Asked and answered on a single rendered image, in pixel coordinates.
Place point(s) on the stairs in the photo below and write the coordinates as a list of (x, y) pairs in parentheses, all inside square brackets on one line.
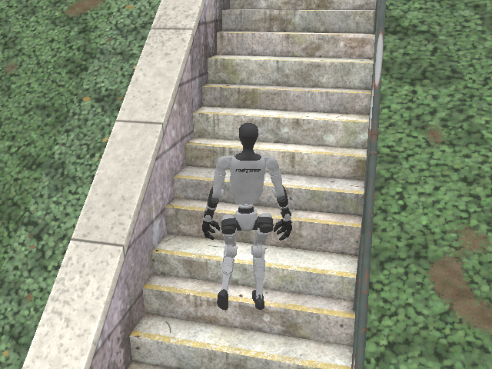
[(301, 71)]

